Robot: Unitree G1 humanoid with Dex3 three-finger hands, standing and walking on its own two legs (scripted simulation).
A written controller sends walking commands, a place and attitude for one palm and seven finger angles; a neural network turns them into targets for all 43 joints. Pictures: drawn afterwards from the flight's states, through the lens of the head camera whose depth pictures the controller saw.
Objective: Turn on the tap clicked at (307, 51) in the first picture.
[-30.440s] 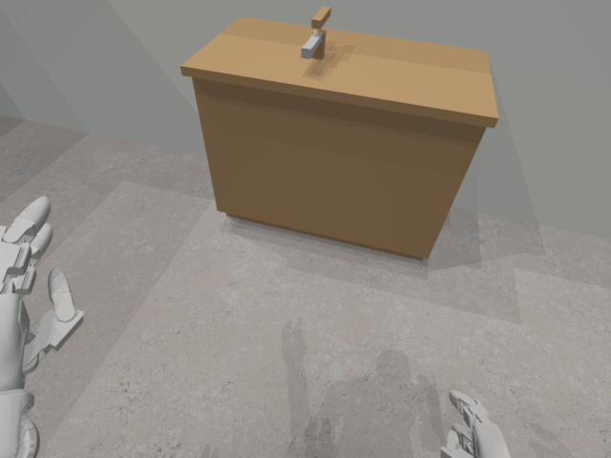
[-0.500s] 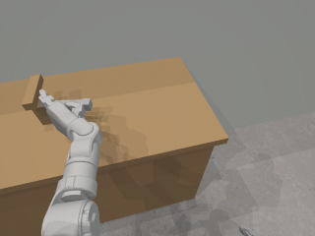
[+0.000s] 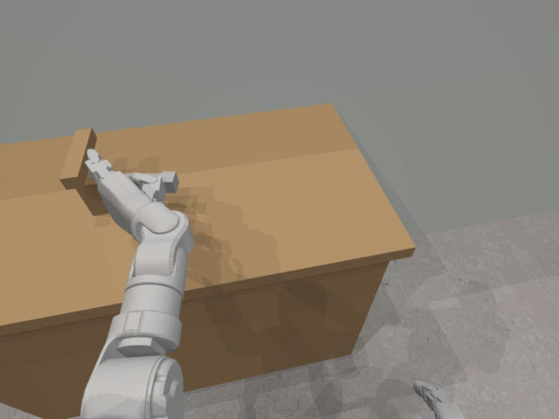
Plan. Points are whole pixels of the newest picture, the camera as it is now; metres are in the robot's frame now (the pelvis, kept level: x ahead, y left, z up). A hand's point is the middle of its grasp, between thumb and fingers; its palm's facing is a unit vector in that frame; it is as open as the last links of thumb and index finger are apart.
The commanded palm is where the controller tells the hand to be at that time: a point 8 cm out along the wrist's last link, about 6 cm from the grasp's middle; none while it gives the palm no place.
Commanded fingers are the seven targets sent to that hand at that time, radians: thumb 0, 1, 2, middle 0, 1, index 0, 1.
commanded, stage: draw the hand back beside the body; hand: left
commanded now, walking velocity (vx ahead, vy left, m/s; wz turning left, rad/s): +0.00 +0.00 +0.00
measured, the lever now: (169, 182) +0.49 +0.24 +0.05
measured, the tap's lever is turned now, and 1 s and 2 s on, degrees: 78 78 78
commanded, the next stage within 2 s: step back with the hand held close in 1.48 s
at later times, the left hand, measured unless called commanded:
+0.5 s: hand (113, 245) +0.28 +0.22 +0.15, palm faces +0.36 -0.90 -0.24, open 7.7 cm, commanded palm +0.26 +0.25 +0.15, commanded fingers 0.00 0.90 0.90 -0.18 -0.23 -0.18 -0.23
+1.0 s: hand (80, 276) +0.24 +0.24 +0.15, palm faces +0.35 -0.89 -0.29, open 7.5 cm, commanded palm +0.20 +0.28 +0.17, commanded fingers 0.00 0.90 0.90 -0.20 -0.30 -0.20 -0.30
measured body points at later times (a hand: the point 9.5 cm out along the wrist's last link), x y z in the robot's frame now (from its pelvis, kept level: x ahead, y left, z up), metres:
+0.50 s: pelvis -0.01 +0.00 +0.01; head -0.03 -0.03 +0.46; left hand +0.26 +0.27 +0.16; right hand +0.14 -0.25 -0.10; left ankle -0.03 +0.12 -0.73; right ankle +0.02 -0.08 -0.73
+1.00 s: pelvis +0.00 +0.01 +0.01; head -0.01 -0.01 +0.46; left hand +0.21 +0.29 +0.17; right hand +0.17 -0.22 -0.09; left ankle -0.03 +0.12 -0.73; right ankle +0.02 -0.08 -0.73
